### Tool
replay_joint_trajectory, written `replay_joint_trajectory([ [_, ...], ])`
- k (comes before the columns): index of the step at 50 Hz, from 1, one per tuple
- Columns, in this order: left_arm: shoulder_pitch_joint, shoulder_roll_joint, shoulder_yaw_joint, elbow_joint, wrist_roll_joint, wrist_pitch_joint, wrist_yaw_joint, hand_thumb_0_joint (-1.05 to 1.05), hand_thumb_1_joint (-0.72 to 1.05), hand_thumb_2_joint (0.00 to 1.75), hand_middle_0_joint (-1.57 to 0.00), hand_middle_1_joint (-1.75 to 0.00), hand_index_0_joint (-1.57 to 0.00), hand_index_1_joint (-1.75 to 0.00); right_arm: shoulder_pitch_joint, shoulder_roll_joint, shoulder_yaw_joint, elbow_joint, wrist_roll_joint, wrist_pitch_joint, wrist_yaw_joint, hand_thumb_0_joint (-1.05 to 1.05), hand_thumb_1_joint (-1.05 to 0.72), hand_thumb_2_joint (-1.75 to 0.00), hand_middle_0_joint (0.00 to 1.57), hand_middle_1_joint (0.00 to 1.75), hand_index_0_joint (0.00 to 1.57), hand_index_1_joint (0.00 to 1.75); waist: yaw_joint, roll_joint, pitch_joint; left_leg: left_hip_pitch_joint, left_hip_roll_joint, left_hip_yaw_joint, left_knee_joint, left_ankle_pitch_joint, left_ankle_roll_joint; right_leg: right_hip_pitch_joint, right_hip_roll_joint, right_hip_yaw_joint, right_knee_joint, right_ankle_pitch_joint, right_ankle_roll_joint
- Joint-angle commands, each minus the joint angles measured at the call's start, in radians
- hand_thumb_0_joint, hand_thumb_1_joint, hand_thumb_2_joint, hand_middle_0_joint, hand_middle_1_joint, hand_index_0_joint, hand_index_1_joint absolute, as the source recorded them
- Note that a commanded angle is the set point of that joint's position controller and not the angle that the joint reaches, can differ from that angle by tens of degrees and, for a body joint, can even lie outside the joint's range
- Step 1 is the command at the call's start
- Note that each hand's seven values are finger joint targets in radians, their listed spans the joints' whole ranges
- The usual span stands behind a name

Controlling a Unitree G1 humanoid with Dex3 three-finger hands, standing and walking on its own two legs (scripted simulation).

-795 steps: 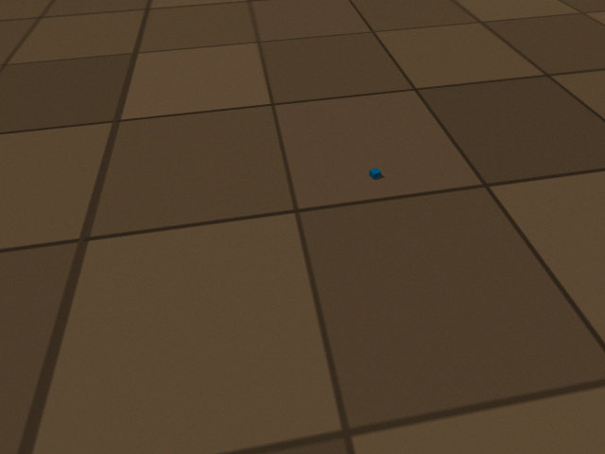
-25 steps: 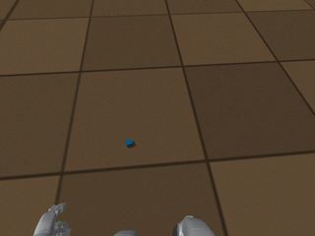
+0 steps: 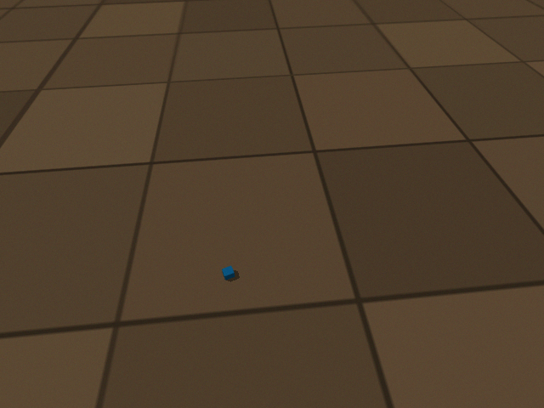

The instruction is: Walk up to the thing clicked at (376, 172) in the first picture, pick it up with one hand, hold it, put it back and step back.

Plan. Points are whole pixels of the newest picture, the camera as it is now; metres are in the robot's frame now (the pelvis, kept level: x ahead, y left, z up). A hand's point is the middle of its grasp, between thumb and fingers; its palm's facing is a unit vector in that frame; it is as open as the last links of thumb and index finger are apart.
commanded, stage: walk up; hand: left
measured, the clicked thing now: (228, 272) +0.76 +0.23 -0.75
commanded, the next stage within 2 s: stand in 0.58 s
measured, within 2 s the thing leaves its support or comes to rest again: neither
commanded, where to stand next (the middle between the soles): +0.38 +0.00 m, yaw -1 degrees
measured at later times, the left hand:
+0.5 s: hand out of the picture +0.13 +0.25 -0.14, palm faces +0.00 -0.94 -0.34, open 7.4 cm
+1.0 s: hand out of the picture +0.10 +0.24 -0.14, palm faces -0.03 -0.94 -0.35, open 7.4 cm
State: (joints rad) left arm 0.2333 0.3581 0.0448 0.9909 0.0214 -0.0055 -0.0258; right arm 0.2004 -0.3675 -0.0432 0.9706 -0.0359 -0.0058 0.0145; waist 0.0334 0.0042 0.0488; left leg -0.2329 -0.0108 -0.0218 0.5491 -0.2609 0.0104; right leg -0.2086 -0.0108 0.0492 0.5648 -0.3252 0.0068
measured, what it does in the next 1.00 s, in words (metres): stands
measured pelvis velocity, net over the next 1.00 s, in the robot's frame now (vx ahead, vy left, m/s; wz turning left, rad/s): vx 0.01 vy -0.01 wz -0.01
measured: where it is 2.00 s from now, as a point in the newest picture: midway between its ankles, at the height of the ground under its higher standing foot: outside the picture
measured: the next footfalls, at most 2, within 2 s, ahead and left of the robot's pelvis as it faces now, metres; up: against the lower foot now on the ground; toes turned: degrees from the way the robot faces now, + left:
none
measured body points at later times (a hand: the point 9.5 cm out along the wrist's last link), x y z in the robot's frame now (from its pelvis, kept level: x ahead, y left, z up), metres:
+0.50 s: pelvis +0.02 -0.01 +0.01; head +0.03 +0.00 +0.46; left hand +0.13 +0.30 -0.11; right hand +0.12 -0.31 -0.11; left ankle +0.03 +0.12 -0.73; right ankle +0.01 -0.14 -0.73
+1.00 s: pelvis +0.01 -0.01 +0.02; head +0.02 -0.01 +0.47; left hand +0.10 +0.29 -0.11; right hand +0.10 -0.31 -0.12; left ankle +0.03 +0.12 -0.73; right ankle +0.01 -0.14 -0.73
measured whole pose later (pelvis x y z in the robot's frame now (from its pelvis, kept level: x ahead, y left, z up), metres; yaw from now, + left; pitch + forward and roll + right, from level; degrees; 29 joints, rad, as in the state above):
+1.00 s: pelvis +0.01 -0.01 +0.02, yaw -1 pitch -3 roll +0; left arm 0.10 0.35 0.00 1.13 0.01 -0.02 -0.01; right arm 0.08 -0.35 -0.01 1.13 -0.01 0.00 0.01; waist 0.00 0.01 0.06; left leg -0.11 0.01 -0.02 0.32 -0.16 -0.02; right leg -0.08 0.00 0.06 0.31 -0.18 0.01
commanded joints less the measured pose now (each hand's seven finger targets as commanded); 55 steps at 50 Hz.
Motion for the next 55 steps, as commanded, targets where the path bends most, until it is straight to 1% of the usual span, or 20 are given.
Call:
replay_joint_trajectory([
  [1,-0.062,0.2,0.044,-0.05,-0.012,-0.039,0.017,0.0,0.9,0.9,-0.2,-0.3,-0.2,-0.3,-0.11,-0.216,-0.046,-0.076,0.004,-0.037,-0.008,0.0,-0.9,-0.9,0.2,0.3,0.2,0.3,0.004,0.068,0.031,-0.085,0.161,-0.21,-0.279,-0.291,0.067,0.023,-0.017,0.049,-0.123,-0.02,-0.052],
  [3,-0.061,0.219,0.046,-0.031,-0.009,-0.046,0.021,0.0,0.9,0.9,-0.2,-0.3,-0.2,-0.3,-0.112,-0.203,-0.04,-0.063,0.006,-0.036,-0.008,0.0,-0.9,-0.9,0.2,0.3,0.2,0.3,-0.004,0.069,0.016,-0.088,0.117,-0.157,-0.222,-0.21,0.041,0.06,-0.045,0.09,-0.193,0.015,-0.062],
  [4,-0.069,0.228,0.044,-0.029,-0.008,-0.047,0.022,0.0,0.9,0.9,-0.2,-0.3,-0.2,-0.3,-0.1,-0.197,-0.039,-0.055,0.009,-0.035,-0.008,0.0,-0.9,-0.9,0.2,0.3,0.2,0.3,-0.012,0.052,0.008,-0.062,0.101,-0.139,-0.204,-0.193,0.03,0.039,-0.062,0.123,-0.213,-0.007,-0.069],
  [6,-0.096,0.233,0.041,-0.026,-0.008,-0.049,0.025,0.0,0.9,0.9,-0.2,-0.3,-0.2,-0.3,-0.087,-0.196,-0.038,-0.038,0.011,-0.038,-0.009,0.0,-0.9,-0.9,0.2,0.3,0.2,0.3,-0.027,0.028,-0.024,0.001,0.098,-0.113,-0.181,-0.081,0.026,0.041,-0.082,0.124,-0.211,0.095,-0.07],
  [10,-0.11,0.225,0.035,-0.005,-0.016,-0.052,0.033,0.0,0.9,0.9,-0.2,-0.3,-0.2,-0.3,-0.09,-0.179,-0.032,-0.015,0.02,-0.042,-0.014,0.0,-0.9,-0.9,0.2,0.3,0.2,0.3,-0.024,-0.01,-0.077,0.055,0.107,-0.082,-0.134,0.212,0.03,0.104,-0.087,0.096,-0.191,0.312,-0.056],
  [12,-0.127,0.225,0.034,-0.001,-0.019,-0.05,0.036,0.0,0.9,0.9,-0.2,-0.3,-0.2,-0.3,-0.083,-0.176,-0.033,-0.003,0.021,-0.039,-0.018,0.0,-0.9,-0.9,0.2,0.3,0.2,0.3,-0.03,-0.016,-0.095,0.071,0.109,-0.071,-0.133,0.268,0.027,0.128,-0.091,0.089,-0.177,0.365,-0.054],
  [13,-0.121,0.223,0.034,0.003,-0.02,-0.048,0.038,0.0,0.9,0.9,-0.2,-0.3,-0.2,-0.3,-0.1,-0.18,-0.034,-0.003,0.021,-0.037,-0.019,0.0,-0.9,-0.9,0.2,0.3,0.2,0.3,-0.024,-0.012,-0.098,0.086,0.111,-0.067,-0.129,0.277,0.03,0.122,-0.088,0.081,-0.181,0.378,-0.052],
  [14,-0.14,0.223,0.032,0.005,-0.019,-0.045,0.039,0.0,0.9,0.9,-0.2,-0.3,-0.2,-0.3,-0.096,-0.177,-0.036,0.004,0.021,-0.035,-0.02,0.0,-0.9,-0.9,0.2,0.3,0.2,0.3,-0.031,-0.023,-0.086,0.075,0.109,-0.068,-0.136,0.263,0.028,0.123,-0.087,0.079,-0.182,0.364,-0.052],
  [19,-0.158,0.211,0.03,0.017,-0.018,-0.04,0.04,0.0,0.9,0.9,-0.2,-0.3,-0.2,-0.3,-0.124,-0.174,-0.034,0.019,0.019,-0.03,-0.02,0.0,-0.9,-0.9,0.2,0.3,0.2,0.3,-0.025,-0.007,-0.085,0.085,0.121,-0.072,-0.162,0.253,0.032,0.128,-0.082,0.07,-0.187,0.337,-0.048],
  [27,-0.189,0.21,0.027,0.026,-0.015,-0.038,0.04,0.0,0.9,0.9,-0.2,-0.3,-0.2,-0.3,-0.147,-0.179,-0.038,0.038,0.014,-0.027,-0.02,0.0,-0.9,-0.9,0.2,0.3,0.2,0.3,-0.031,0.009,-0.085,0.101,0.121,-0.06,-0.189,0.247,0.027,0.139,-0.083,0.066,-0.202,0.345,-0.042],
  [28,-0.182,0.211,0.028,0.029,-0.016,-0.038,0.041,0.0,0.9,0.9,-0.2,-0.3,-0.2,-0.3,-0.153,-0.173,-0.036,0.04,0.015,-0.027,-0.02,0.0,-0.9,-0.9,0.2,0.3,0.2,0.3,-0.027,0.008,-0.088,0.12,0.123,-0.058,-0.191,0.262,0.026,0.13,-0.083,0.068,-0.204,0.351,-0.042],
  [29,-0.2,0.194,0.009,0.039,-0.017,-0.034,0.039,0.0,0.9,0.9,-0.2,-0.3,-0.2,-0.3,-0.172,-0.186,-0.027,0.041,0.031,-0.03,-0.021,0.0,-0.9,-0.9,0.2,0.3,0.2,0.3,-0.035,0.025,-0.067,0.13,0.133,-0.083,-0.218,0.345,0.016,0.115,-0.096,0.077,-0.219,0.393,-0.03],
  [30,-0.194,0.193,0.01,0.041,-0.019,-0.035,0.038,0.0,0.9,0.9,-0.2,-0.3,-0.2,-0.3,-0.168,-0.194,-0.028,0.046,0.032,-0.032,-0.022,0.0,-0.9,-0.9,0.2,0.3,0.2,0.3,-0.032,0.028,-0.094,0.16,0.139,-0.081,-0.212,0.39,0.017,0.134,-0.1,0.076,-0.224,0.428,-0.024],
  [32,-0.194,0.203,0.008,0.049,-0.018,-0.033,0.04,0.0,0.9,0.9,-0.2,-0.3,-0.2,-0.3,-0.168,-0.189,-0.025,0.055,0.033,-0.032,-0.024,0.0,-0.9,-0.9,0.2,0.3,0.2,0.3,-0.036,0.012,-0.113,0.198,0.141,-0.075,-0.211,0.415,0.011,0.136,-0.099,0.07,-0.23,0.44,-0.023],
  [36,-0.193,0.205,0.003,0.062,-0.017,-0.031,0.038,0.0,0.9,0.9,-0.2,-0.3,-0.2,-0.3,-0.169,-0.185,-0.017,0.071,0.033,-0.028,-0.023,0.0,-0.9,-0.9,0.2,0.3,0.2,0.3,-0.039,-0.006,-0.101,0.196,0.136,-0.072,-0.239,0.331,0.009,0.13,-0.099,0.074,-0.261,0.382,-0.02],
  [42,-0.191,0.206,-0.002,0.072,-0.016,-0.035,0.038,0.0,0.9,0.9,-0.2,-0.3,-0.2,-0.3,-0.168,-0.193,-0.012,0.085,0.034,-0.025,-0.02,0.0,-0.9,-0.9,0.2,0.3,0.2,0.3,-0.044,-0.008,-0.109,0.2,0.137,-0.065,-0.245,0.305,0.009,0.137,-0.106,0.075,-0.278,0.378,-0.02],
  [48,-0.187,0.21,-0.006,0.08,-0.014,-0.031,0.036,0.0,0.9,0.9,-0.2,-0.3,-0.2,-0.3,-0.161,-0.192,-0.007,0.097,0.03,-0.021,-0.016,0.0,-0.9,-0.9,0.2,0.3,0.2,0.3,-0.043,-0.01,-0.052,0.158,0.129,-0.074,-0.275,0.16,0.006,0.083,-0.101,0.084,-0.312,0.223,-0.021],
  [52,-0.177,0.211,-0.006,0.082,-0.015,-0.032,0.034,0.0,0.9,0.9,-0.2,-0.3,-0.2,-0.3,-0.161,-0.195,-0.006,0.101,0.028,-0.024,-0.013,0.0,-0.9,-0.9,0.2,0.3,0.2,0.3,-0.038,-0.008,-0.053,0.148,0.13,-0.081,-0.282,0.14,0.009,0.087,-0.103,0.084,-0.31,0.204,-0.023],
  [54,-0.172,0.211,-0.007,0.084,-0.014,-0.031,0.033,0.0,0.9,0.9,-0.2,-0.3,-0.2,-0.3,-0.149,-0.194,-0.006,0.105,0.027,-0.023,-0.012,0.0,-0.9,-0.9,0.2,0.3,0.2,0.3,-0.043,-0.019,-0.035,0.14,0.127,-0.084,-0.286,0.104,0.007,0.059,-0.098,0.086,-0.323,0.156,-0.021],
  [55,-0.175,0.222,-0.005,0.08,-0.014,-0.032,0.033,0.0,0.9,0.9,-0.2,-0.3,-0.2,-0.3,-0.147,-0.193,-0.007,0.105,0.026,-0.024,-0.012,0.0,-0.9,-0.9,0.2,0.3,0.2,0.3,-0.043,-0.019,-0.048,0.153,0.129,-0.082,-0.283,0.12,0.007,0.064,-0.104,0.092,-0.318,0.166,-0.026],
])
